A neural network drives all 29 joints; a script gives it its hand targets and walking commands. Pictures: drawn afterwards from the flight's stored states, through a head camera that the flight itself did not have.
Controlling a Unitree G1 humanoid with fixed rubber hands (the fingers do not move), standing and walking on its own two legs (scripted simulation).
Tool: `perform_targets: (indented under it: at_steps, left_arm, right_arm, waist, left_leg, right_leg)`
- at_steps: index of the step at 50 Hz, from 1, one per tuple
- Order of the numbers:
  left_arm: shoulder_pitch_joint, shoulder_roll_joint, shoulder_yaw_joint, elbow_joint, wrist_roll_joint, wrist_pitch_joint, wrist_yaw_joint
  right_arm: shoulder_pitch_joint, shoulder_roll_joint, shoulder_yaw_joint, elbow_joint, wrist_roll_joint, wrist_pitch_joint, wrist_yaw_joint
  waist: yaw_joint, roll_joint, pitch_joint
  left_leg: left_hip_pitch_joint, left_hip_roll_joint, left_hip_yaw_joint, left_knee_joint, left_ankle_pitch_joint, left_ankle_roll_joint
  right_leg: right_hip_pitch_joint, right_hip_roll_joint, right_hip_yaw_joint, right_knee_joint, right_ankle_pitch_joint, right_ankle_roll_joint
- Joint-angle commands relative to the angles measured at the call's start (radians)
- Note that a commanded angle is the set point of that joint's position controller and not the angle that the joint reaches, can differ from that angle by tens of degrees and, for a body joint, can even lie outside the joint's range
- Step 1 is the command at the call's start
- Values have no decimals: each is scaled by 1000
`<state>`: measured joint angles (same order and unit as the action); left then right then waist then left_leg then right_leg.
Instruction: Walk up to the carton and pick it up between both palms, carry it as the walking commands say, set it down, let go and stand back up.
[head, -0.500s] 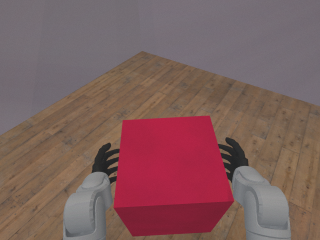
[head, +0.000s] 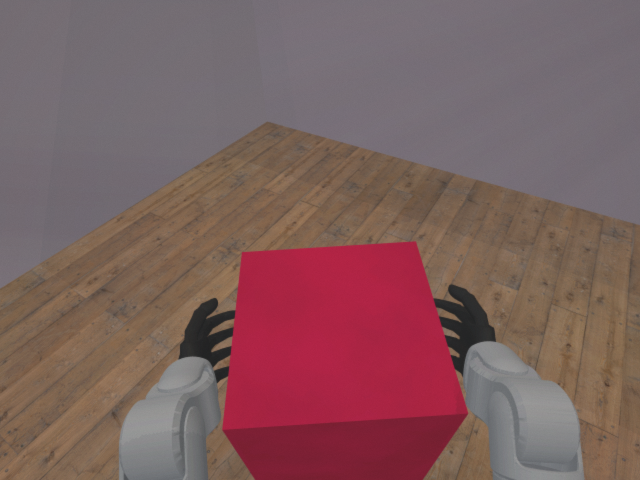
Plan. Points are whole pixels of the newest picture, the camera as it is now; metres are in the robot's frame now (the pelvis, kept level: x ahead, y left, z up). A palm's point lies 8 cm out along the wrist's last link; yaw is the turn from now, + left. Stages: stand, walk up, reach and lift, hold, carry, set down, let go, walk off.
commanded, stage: carry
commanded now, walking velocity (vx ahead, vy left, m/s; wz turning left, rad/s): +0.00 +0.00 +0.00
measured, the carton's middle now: (336, 371) +0.26 +0.01 +0.02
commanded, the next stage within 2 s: none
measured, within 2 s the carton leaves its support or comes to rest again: neither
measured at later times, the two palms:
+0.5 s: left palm (235, 299) +0.32 +0.13 +0.09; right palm (473, 298) +0.32 -0.17 +0.09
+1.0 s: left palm (238, 287) +0.35 +0.14 +0.08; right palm (463, 280) +0.35 -0.16 +0.09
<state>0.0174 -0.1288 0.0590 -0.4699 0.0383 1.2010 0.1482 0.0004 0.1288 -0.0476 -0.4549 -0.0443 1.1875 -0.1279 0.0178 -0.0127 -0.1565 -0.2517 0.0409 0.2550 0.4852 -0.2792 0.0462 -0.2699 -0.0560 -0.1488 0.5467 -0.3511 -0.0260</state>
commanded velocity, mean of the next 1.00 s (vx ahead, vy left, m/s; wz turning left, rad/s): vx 0.00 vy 0.00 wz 0.00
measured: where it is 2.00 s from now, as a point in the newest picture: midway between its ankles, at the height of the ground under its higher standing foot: outside the picture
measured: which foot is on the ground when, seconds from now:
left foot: down 0.00-1.00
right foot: down 0.00-0.64, up 0.66-0.74, down 0.76-1.00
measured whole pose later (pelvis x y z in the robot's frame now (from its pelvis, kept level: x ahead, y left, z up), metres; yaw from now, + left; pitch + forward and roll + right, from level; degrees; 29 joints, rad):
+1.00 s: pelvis +0.11 -0.01 -0.01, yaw -1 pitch +4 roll +0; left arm 0.00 -0.13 0.05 -0.52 0.04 1.18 0.15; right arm -0.02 0.13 -0.06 -0.50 -0.03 1.17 -0.13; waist 0.00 0.00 -0.09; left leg -0.14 0.07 0.19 0.54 -0.43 -0.02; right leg -0.34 -0.04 -0.19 0.61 -0.32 -0.04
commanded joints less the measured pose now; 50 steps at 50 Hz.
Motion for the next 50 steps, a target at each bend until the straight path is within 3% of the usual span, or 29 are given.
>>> perform_targets:
  at_steps: [1, 2, 3, 4, 6, 8, 11, 13, 17, 19, 20, 23, 25, 27, 30, 31, 32, 33, 34, 35, 37, 38, 39, 40, 41, 43, 47, 48, 50]
  left_arm:
    - [-519, -794, -652, -112, -294, -6, -140]
    - [-556, -844, -668, -106, -300, -13, -149]
    - [-493, -843, -641, -75, -285, -20, -150]
    - [-488, -889, -649, -76, -287, -26, -152]
    - [-470, -858, -617, -46, -264, -29, -139]
    - [-452, -844, -615, -94, -257, -40, -133]
    - [-504, -897, -629, -99, -261, -50, -132]
    - [-446, -868, -645, -120, -269, -52, -139]
    - [-497, -908, -665, -155, -285, -59, -139]
    - [-442, -893, -650, -123, -281, -53, -149]
    - [-483, -895, -674, -170, -279, -62, -143]
    - [-489, -901, -670, -178, -294, -64, -145]
    - [-428, -855, -643, -152, -265, -51, -135]
    - [-417, -825, -638, -156, -267, -42, -131]
    - [-378, -786, -613, -111, -246, -23, -121]
    - [-449, -808, -647, -192, -272, -29, -122]
    - [-423, -789, -632, -175, -259, -31, -121]
    - [-444, -809, -637, -183, -258, -31, -120]
    - [-462, -796, -638, -204, -269, -28, -117]
    - [-458, -795, -641, -181, -265, -21, -115]
    - [-366, -783, -611, -102, -247, -9, -118]
    - [-409, -818, -627, -173, -264, -31, -121]
    - [-450, -816, -632, -147, -254, -32, -114]
    - [-442, -732, -544, -37, -189, -45, -104]
    - [-442, -800, -596, -145, -235, -50, -106]
    - [-442, -858, -606, -169, -253, -49, -110]
    - [-418, -809, -634, -181, -257, -40, -104]
    - [-425, -797, -633, -181, -249, -38, -102]
    - [-438, -783, -648, -193, -266, -36, -106]
  right_arm:
    - [-383, 785, 574, -22, 239, -12, 91]
    - [-501, 823, 597, -88, 271, -34, 101]
    - [-503, 818, 614, -106, 279, -36, 102]
    - [-546, 834, 635, -152, 304, -46, 110]
    - [-504, 803, 620, -100, 288, -28, 111]
    - [-431, 827, 630, -56, 299, -29, 124]
    - [-510, 858, 645, -110, 327, -47, 131]
    - [-389, 830, 626, -83, 297, -50, 135]
    - [-440, 858, 630, -136, 307, -57, 131]
    - [-423, 842, 635, -133, 301, -60, 131]
    - [-427, 846, 631, -148, 307, -68, 131]
    - [-447, 862, 639, -166, 311, -66, 126]
    - [-419, 816, 626, -166, 306, -61, 118]
    - [-383, 799, 616, -138, 295, -46, 112]
    - [-362, 746, 602, -120, 287, -30, 107]
    - [-368, 774, 598, -143, 295, -34, 109]
    - [-405, 762, 613, -167, 301, -38, 109]
    - [-447, 794, 622, -185, 317, -39, 113]
    - [-412, 791, 615, -166, 308, -32, 113]
    - [-391, 767, 589, -158, 290, -30, 109]
    - [-351, 741, 587, -114, 270, -24, 103]
    - [-439, 793, 632, -184, 305, -38, 112]
    - [-432, 778, 624, -151, 286, -30, 117]
    - [-460, 675, 566, -82, 257, -38, 111]
    - [-459, 728, 629, -179, 299, -40, 113]
    - [-488, 800, 656, -222, 326, -41, 113]
    - [-366, 767, 599, -135, 282, -38, 106]
    - [-417, 751, 606, -166, 288, -39, 102]
    - [-369, 747, 591, -124, 266, -40, 99]
  waist:
    - [-14, 84, -40]
    - [-10, 60, -65]
    - [-10, -48, -106]
    - [-9, -5, -174]
    - [-13, -88, -131]
    - [-15, -22, -193]
    - [-24, -19, -200]
    - [-28, 37, -243]
    - [-24, 20, -203]
    - [-21, -45, -218]
    - [-35, 27, -214]
    - [-27, -49, -205]
    - [-28, 14, -198]
    - [-17, -66, -156]
    - [-30, -31, -151]
    - [-42, 52, -144]
    - [-46, 89, -158]
    - [-34, 193, -120]
    - [-44, 205, -84]
    - [-41, 205, -89]
    - [-8, 103, -161]
    - [-5, 29, -267]
    - [-26, -45, -239]
    - [-26, -133, -218]
    - [-29, -110, -181]
    - [-31, -91, -186]
    - [-23, 61, -256]
    - [-27, 78, -245]
    - [-23, 69, -250]
  left_leg:
    - [193, 223, -197, -110, 67, 49]
    - [168, 193, -165, -24, 236, 37]
    - [117, 143, -102, 34, 257, 5]
    - [88, 121, -91, 84, 287, -19]
    - [38, 117, -104, 126, 318, -23]
    - [70, 108, -89, 175, 411, -30]
    - [118, 118, -95, 165, 569, -29]
    - [199, 128, -113, 202, 734, -18]
    - [142, 104, -96, 190, 655, -49]
    - [139, 87, -79, 175, 576, -49]
    - [173, 89, -88, 100, 621, -63]
    - [221, 85, -73, 130, 635, -48]
    - [250, 69, -50, 162, 671, -53]
    - [152, 54, -20, 159, 559, -73]
    - [161, 27, -9, 44, 547, -68]
    - [276, 26, 4, 14, 652, -62]
    - [432, 76, -57, -4, 918, -54]
    - [568, 163, -137, 49, 1167, -1]
    - [623, 219, -162, 63, 1279, 22]
    - [582, 236, -159, 68, 1243, 32]
    - [224, 189, -68, 116, 879, -26]
    - [108, 148, -67, 216, 559, -66]
    - [36, 88, -101, 159, 133, -59]
    - [-5, 60, -98, 114, -71, -61]
    - [-29, 69, -109, 70, -117, -61]
    - [25, 68, -102, 13, 66, -62]
    - [241, 129, -124, 92, 713, -52]
    - [241, 131, -145, 61, 785, -55]
    - [216, 121, -122, 88, 673, -44]
  right_leg:
    - [-114, -77, 41, -70, 60, -22]
    - [-58, -86, 79, -113, 162, -31]
    - [40, -107, 99, -87, 333, -31]
    - [129, -125, 127, -62, 447, -43]
    - [121, -121, 144, -34, 584, -46]
    - [163, -134, 145, 3, 771, -42]
    - [123, -95, 88, 68, 785, -29]
    - [77, -77, 72, 98, 789, -7]
    - [99, -75, 80, 61, 808, -5]
    - [143, -92, 105, 43, 933, -1]
    - [132, -72, 74, 81, 883, -3]
    - [86, -56, 64, -11, 786, 21]
    - [79, -39, 52, 8, 850, 24]
    - [161, -57, 66, -36, 907, 17]
    - [133, -53, 49, 103, 1044, 13]
    - [35, -1, 6, 141, 939, 31]
    - [-116, 18, -40, 210, 650, 26]
    - [-311, 75, -60, 96, 12, 27]
    - [-413, 67, -50, 31, -172, 22]
    - [-365, 68, -34, -31, -128, 7]
    - [91, 9, 3, -209, 290, -31]
    - [268, -91, 109, -125, 628, -68]
    - [242, -171, 201, -99, 859, -105]
    - [262, -216, 250, -74, 975, -150]
    - [250, -226, 239, -80, 949, -133]
    - [244, -180, 149, -22, 1042, -79]
    - [80, -99, 71, 64, 782, -29]
    - [65, -87, 54, 91, 709, -24]
    - [90, -99, 68, 43, 707, -31]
